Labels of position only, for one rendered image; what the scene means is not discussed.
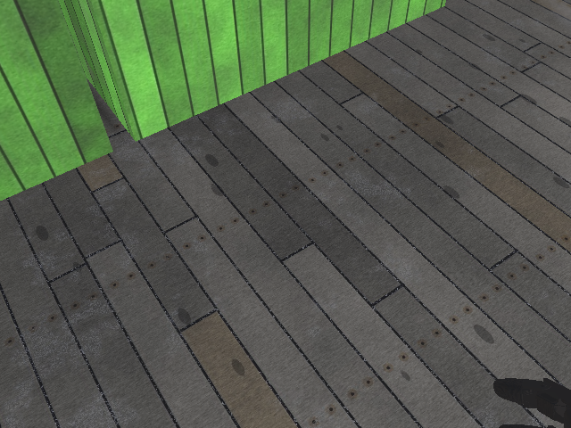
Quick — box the right robot hand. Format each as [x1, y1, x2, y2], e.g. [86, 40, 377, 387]
[493, 378, 571, 428]

